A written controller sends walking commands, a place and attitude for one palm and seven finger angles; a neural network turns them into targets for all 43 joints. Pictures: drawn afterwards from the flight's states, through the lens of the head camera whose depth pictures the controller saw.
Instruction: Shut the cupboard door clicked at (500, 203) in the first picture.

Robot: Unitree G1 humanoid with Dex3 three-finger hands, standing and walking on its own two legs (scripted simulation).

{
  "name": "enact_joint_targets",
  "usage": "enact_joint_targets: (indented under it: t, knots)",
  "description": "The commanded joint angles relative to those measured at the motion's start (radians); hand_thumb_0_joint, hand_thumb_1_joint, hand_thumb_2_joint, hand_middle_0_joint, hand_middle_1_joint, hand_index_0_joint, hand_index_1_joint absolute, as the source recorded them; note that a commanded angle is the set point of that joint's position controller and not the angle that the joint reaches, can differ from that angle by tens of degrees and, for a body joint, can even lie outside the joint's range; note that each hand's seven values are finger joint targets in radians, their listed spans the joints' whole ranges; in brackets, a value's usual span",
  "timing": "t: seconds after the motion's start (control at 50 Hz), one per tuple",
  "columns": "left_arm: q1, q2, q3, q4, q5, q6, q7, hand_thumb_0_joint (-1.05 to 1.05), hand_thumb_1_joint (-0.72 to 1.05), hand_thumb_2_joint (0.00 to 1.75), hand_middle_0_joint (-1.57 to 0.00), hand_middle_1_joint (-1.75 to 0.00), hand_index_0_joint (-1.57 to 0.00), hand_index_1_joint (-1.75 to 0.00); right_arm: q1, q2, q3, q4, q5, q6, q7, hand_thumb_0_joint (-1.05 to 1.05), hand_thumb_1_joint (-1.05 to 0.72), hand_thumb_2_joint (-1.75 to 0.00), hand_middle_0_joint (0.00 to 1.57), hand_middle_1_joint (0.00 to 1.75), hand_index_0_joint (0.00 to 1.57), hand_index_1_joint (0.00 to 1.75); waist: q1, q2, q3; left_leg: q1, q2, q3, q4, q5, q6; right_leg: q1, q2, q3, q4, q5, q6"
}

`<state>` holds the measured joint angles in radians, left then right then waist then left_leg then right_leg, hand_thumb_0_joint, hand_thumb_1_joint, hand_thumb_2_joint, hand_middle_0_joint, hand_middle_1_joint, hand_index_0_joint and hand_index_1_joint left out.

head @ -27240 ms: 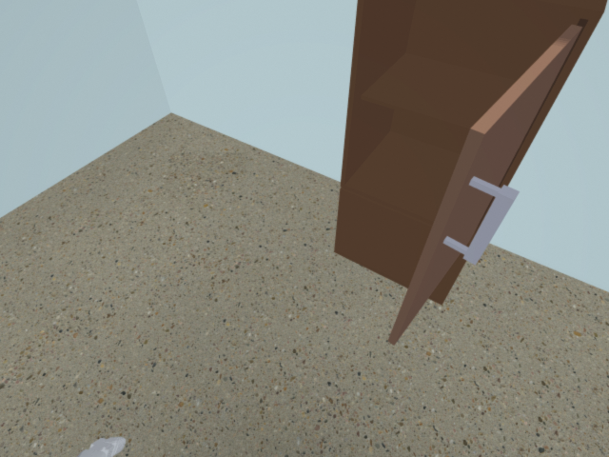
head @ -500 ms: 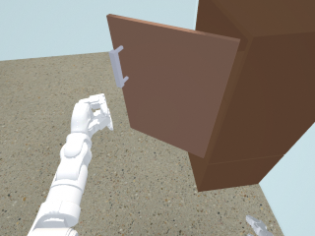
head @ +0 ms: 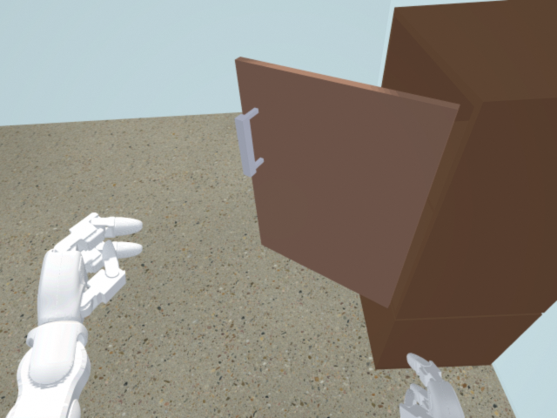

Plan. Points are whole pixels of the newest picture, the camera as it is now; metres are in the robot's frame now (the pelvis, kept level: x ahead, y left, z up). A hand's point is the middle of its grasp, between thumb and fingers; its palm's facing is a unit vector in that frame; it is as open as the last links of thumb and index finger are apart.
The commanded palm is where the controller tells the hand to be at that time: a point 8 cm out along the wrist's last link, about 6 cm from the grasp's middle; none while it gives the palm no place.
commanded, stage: draw the hand back to the body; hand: left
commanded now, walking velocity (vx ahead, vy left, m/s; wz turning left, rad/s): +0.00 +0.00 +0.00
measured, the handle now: (251, 142) +0.66 +0.15 +0.05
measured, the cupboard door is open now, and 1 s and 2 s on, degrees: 55 55 55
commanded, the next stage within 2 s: step back with the hand held close in 0.58 s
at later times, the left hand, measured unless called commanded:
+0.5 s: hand (57, 303) +0.19 +0.27 +0.16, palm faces +0.50 -0.78 -0.39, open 7.4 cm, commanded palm +0.14 +0.30 +0.17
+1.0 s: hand (46, 313) +0.18 +0.28 +0.15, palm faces +0.40 -0.77 -0.50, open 7.4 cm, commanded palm +0.12 +0.32 +0.17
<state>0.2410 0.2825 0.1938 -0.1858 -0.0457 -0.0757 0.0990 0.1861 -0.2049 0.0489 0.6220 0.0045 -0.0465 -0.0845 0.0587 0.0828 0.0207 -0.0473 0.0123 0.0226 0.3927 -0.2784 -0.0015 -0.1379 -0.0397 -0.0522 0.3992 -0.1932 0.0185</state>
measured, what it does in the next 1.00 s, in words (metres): stands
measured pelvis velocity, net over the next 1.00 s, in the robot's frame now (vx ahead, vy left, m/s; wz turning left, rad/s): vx -0.03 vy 0.02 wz -0.01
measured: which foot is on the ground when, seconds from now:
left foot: down 0.00-1.00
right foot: down 0.00-1.00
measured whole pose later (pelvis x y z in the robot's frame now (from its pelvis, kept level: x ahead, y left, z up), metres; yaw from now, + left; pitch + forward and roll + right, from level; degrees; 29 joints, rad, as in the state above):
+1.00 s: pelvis -0.03 +0.02 -0.01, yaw -1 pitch +1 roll +0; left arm 0.54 0.39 0.40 -0.43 -0.05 -0.16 0.14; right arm 0.19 -0.26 -0.02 0.58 0.01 -0.02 -0.10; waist 0.01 0.04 0.01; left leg -0.24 -0.01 0.04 0.53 -0.30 0.02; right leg -0.32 -0.07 -0.03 0.50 -0.19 0.04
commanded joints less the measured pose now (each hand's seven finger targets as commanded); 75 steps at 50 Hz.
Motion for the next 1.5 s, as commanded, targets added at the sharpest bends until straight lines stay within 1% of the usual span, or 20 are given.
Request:
enact_joint_targets:
  t: [0.0,0.18,0.26,0.4,0.48,0.64,0.68,0.7,0.72,0.78,0.88,0.96,1.08,1.14,1.18,1.24,1.3,1.36,1.42,1.48]
  knots:
    - [-0.066,0.202,0.162,-0.302,0.002,-0.069,0.023,0.0,0.9,0.9,-0.45,-0.57,-0.45,-0.57,-0.122,-0.108,-0.054,-0.161,-0.007,-0.071,-0.006,0.0,-0.9,-0.9,0.2,0.3,0.2,0.3,-0.001,-0.039,-0.145,-0.085,-0.003,0.016,-0.051,0.327,0.0,0.153,0.031,-0.012,-0.016,0.212,-0.022]
    - [0.163,0.269,0.31,-0.408,-0.001,-0.092,0.041,0.0,0.9,0.9,-0.2,-0.3,-0.2,-0.3,-0.107,-0.11,-0.075,-0.146,-0.003,-0.111,-0.005,0.0,-0.9,-0.9,0.2,0.3,0.2,0.3,0.014,-0.013,-0.106,-0.105,0.006,0.02,-0.044,0.336,-0.004,0.131,0.029,-0.015,-0.012,0.182,-0.017]
    - [0.081,0.214,0.236,-0.377,0.007,-0.092,0.042,0.0,0.9,0.9,-0.2,-0.3,-0.2,-0.3,-0.099,-0.124,-0.078,-0.126,-0.002,-0.129,-0.009,0.0,-0.9,-0.9,0.2,0.3,0.2,0.3,-0.011,-0.031,-0.027,-0.115,0.008,0.019,-0.062,0.242,-0.001,0.067,0.028,-0.017,-0.033,0.098,-0.014]
    - [0.082,0.238,0.262,-0.387,0.012,-0.101,0.051,0.0,0.9,0.9,-0.2,-0.3,-0.2,-0.3,-0.108,-0.117,-0.074,-0.125,-0.007,-0.144,-0.017,0.0,-0.9,-0.9,0.2,0.3,0.2,0.3,0.005,-0.036,-0.072,-0.115,-0.002,0.014,-0.066,0.211,0.004,0.102,0.029,-0.014,-0.027,0.082,-0.019]
    - [0.097,0.245,0.274,-0.406,0.012,-0.101,0.05,0.0,0.9,0.9,-0.2,-0.3,-0.2,-0.3,-0.112,-0.111,-0.069,-0.127,-0.008,-0.149,-0.013,0.0,-0.9,-0.9,0.2,0.3,0.2,0.3,0.01,0.018,-0.062,-0.126,-0.001,0.013,-0.065,0.231,-0.004,0.114,0.028,-0.01,-0.024,0.102,-0.023]
    - [0.135,0.245,0.289,-0.358,0.003,-0.093,0.042,0.0,0.9,0.9,-0.2,-0.3,-0.2,-0.3,-0.111,-0.112,-0.073,-0.127,-0.006,-0.142,-0.012,0.0,-0.9,-0.9,0.2,0.3,0.2,0.3,0.011,-0.032,-0.029,-0.135,0.004,0.02,-0.069,0.199,0.0,0.099,0.03,-0.007,-0.043,0.081,-0.021]
    - [0.117,0.237,0.278,-0.381,0.004,-0.098,0.042,0.0,0.9,0.9,-0.2,-0.3,-0.2,-0.3,-0.108,-0.111,-0.074,-0.13,-0.006,-0.14,-0.011,0.0,-0.9,-0.9,0.2,0.3,0.2,0.3,0.007,-0.016,-0.053,-0.127,0.003,0.022,-0.069,0.206,0.001,0.105,0.03,-0.007,-0.038,0.088,-0.02]
    - [0.036,0.342,0.379,-0.403,-0.002,-0.131,0.045,0.0,0.9,0.9,-0.2,-0.3,-0.2,-0.3,-0.101,-0.157,-0.086,-0.163,0.0,-0.115,-0.008,0.0,-0.9,-0.9,0.2,0.3,0.2,0.3,-0.04,-0.042,0.002,-0.223,0.024,0.019,-0.015,0.102,0.023,0.015,-0.019,0.088,-0.073,0.126,-0.03]
    - [0.13,0.28,0.33,-0.346,0.001,-0.136,0.037,0.0,0.9,0.9,-0.2,-0.3,-0.2,-0.3,-0.093,-0.14,-0.085,-0.151,-0.003,-0.1,-0.009,0.0,-0.9,-0.9,0.2,0.3,0.2,0.3,-0.042,-0.104,-0.024,-0.223,0.014,0.008,0.021,0.083,0.024,-0.002,-0.053,0.096,-0.078,0.124,-0.038]
    - [0.195,0.262,0.309,-0.373,0.002,-0.151,0.04,0.0,0.9,0.9,-0.2,-0.3,-0.2,-0.3,-0.09,-0.134,-0.086,-0.163,0.0,-0.073,-0.006,0.0,-0.9,-0.9,0.2,0.3,0.2,0.3,-0.048,-0.103,-0.112,-0.211,0.008,0.007,0.073,0.119,0.019,-0.005,-0.096,0.108,-0.046,0.155,-0.055]
    - [0.271,0.302,0.352,-0.443,-0.007,-0.145,0.063,0.0,0.9,0.9,-0.2,-0.3,-0.2,-0.3,-0.091,-0.147,-0.099,-0.195,0.005,-0.036,-0.02,0.0,-0.9,-0.9,0.2,0.3,0.2,0.3,-0.05,-0.058,-0.202,-0.226,0.045,-0.018,0.064,0.329,0.012,0.043,-0.069,0.061,0.088,0.368,-0.035]
    - [0.288,0.32,0.376,-0.467,-0.006,-0.144,0.074,0.0,0.9,0.9,-0.2,-0.3,-0.2,-0.3,-0.089,-0.149,-0.103,-0.213,0.005,-0.018,-0.027,0.0,-0.9,-0.9,0.2,0.3,0.2,0.3,-0.047,-0.04,-0.212,-0.293,0.067,-0.037,0.05,0.348,0.013,0.064,-0.049,0.05,0.158,0.389,-0.022]
    - [0.267,0.305,0.368,-0.46,0.006,-0.154,0.078,0.0,0.9,0.9,-0.2,-0.3,-0.2,-0.3,-0.079,-0.162,-0.102,-0.226,0.007,-0.021,-0.028,0.0,-0.9,-0.9,0.2,0.3,0.2,0.3,-0.049,-0.022,-0.132,-0.518,0.097,-0.076,-0.012,0.044,0.052,0.094,-0.017,0.062,0.222,0.245,-0.005]
    - [0.236,0.326,0.394,-0.48,0.021,-0.172,0.081,0.0,0.9,0.9,-0.2,-0.3,-0.2,-0.3,-0.076,-0.173,-0.105,-0.227,0.004,-0.036,-0.028,0.0,-0.9,-0.9,0.2,0.3,0.2,0.3,-0.045,0.032,-0.115,-0.651,0.111,-0.098,-0.053,-0.15,0.076,0.152,0.002,0.063,0.28,0.209,0.001]
    - [0.216,0.293,0.366,-0.483,0.026,-0.181,0.079,0.0,0.9,0.9,-0.2,-0.3,-0.2,-0.3,-0.062,-0.166,-0.1,-0.231,0.007,-0.045,-0.024,0.0,-0.9,-0.9,0.2,0.3,0.2,0.3,-0.054,0.027,-0.096,-0.715,0.117,-0.1,-0.06,-0.263,0.083,0.156,0.003,0.07,0.31,0.172,0.0]
    - [0.178,0.326,0.398,-0.491,0.041,-0.198,0.085,0.0,0.9,0.9,-0.2,-0.3,-0.2,-0.3,-0.054,-0.173,-0.101,-0.23,0.004,-0.056,-0.023,0.0,-0.9,-0.9,0.2,0.3,0.2,0.3,-0.054,0.025,-0.075,-0.796,0.117,-0.112,-0.054,-0.384,0.094,0.172,0.006,0.087,0.327,0.125,-0.002]
    - [0.169,0.311,0.386,-0.484,0.04,-0.21,0.086,0.0,0.9,0.9,-0.2,-0.3,-0.2,-0.3,-0.03,-0.16,-0.098,-0.223,0.003,-0.066,-0.018,0.0,-0.9,-0.9,0.2,0.3,0.2,0.3,-0.061,-0.051,-0.075,-0.759,0.075,-0.08,0.039,-0.39,0.078,0.094,-0.032,0.155,0.247,0.051,-0.02]
    - [0.158,0.315,0.375,-0.501,0.033,-0.218,0.09,0.0,0.9,0.9,-0.2,-0.3,-0.2,-0.3,-0.032,-0.148,-0.092,-0.211,0.0,-0.073,-0.012,0.0,-0.9,-0.9,0.2,0.3,0.2,0.3,-0.066,-0.114,-0.068,-0.626,0.029,-0.058,0.145,-0.351,0.051,-0.082,-0.092,0.235,0.082,-0.148,-0.054]
    - [0.192,0.327,0.385,-0.494,0.024,-0.217,0.1,0.0,0.9,0.9,-0.2,-0.3,-0.2,-0.3,-0.027,-0.148,-0.088,-0.197,-0.004,-0.073,-0.008,0.0,-0.9,-0.9,0.2,0.3,0.2,0.3,-0.067,-0.122,-0.083,-0.541,0.021,-0.059,0.145,-0.299,0.04,-0.163,-0.097,0.216,0.022,-0.247,-0.058]
    - [0.219,0.324,0.393,-0.487,0.026,-0.223,0.106,0.0,0.9,0.9,-0.2,-0.3,-0.2,-0.3,-0.03,-0.157,-0.089,-0.201,-0.002,-0.07,-0.011,0.0,-0.9,-0.9,0.2,0.3,0.2,0.3,-0.066,-0.073,-0.1,-0.604,0.053,-0.092,0.065,-0.332,0.055,-0.085,-0.058,0.164,0.084,-0.208,-0.038]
